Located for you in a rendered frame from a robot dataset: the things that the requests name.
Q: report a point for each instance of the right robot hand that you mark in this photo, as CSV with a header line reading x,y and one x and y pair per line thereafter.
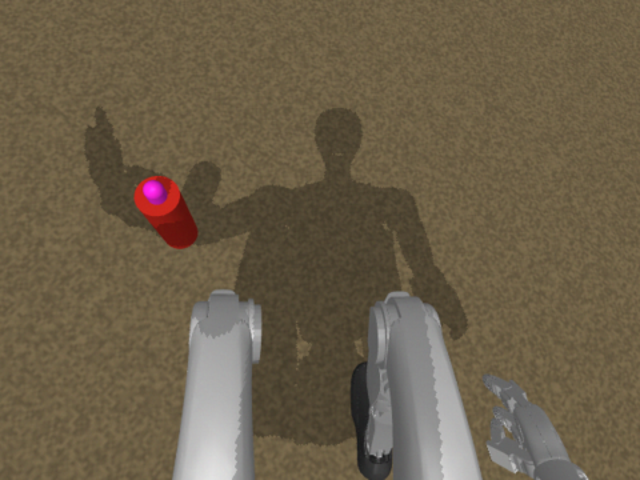
x,y
536,440

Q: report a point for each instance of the bottle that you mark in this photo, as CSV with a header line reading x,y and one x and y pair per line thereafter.
x,y
161,202

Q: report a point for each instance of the right robot foot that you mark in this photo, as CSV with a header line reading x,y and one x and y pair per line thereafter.
x,y
371,467

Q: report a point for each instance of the right robot arm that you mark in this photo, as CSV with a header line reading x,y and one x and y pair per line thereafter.
x,y
559,470

